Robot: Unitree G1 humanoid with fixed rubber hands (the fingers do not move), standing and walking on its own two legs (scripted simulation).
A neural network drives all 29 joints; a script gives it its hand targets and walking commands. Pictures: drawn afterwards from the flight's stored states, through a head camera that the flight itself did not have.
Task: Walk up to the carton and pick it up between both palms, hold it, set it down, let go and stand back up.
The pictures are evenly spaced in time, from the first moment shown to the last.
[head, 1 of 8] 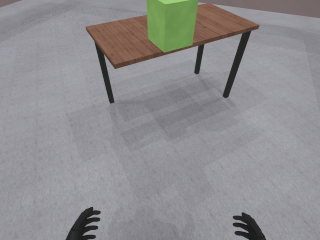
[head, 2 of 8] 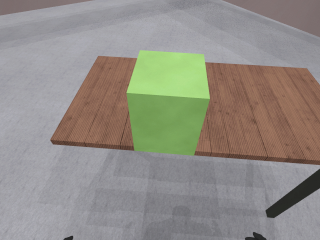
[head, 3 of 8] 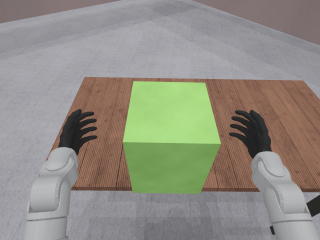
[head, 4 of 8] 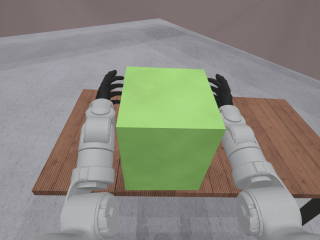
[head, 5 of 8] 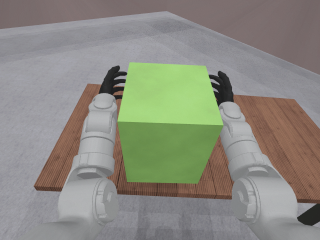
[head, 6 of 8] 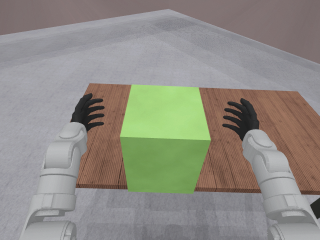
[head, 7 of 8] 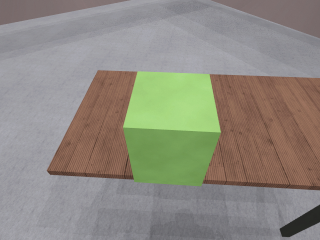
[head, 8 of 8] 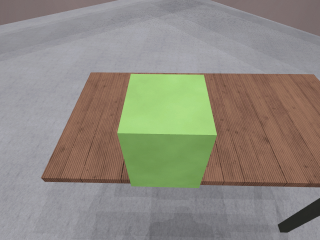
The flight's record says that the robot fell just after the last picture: no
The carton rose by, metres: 0.26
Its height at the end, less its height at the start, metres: +0.00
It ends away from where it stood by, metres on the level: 0.02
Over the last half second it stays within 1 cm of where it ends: yes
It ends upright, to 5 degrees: yes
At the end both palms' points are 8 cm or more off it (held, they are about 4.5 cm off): yes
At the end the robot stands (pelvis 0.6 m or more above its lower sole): yes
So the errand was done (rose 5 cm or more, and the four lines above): yes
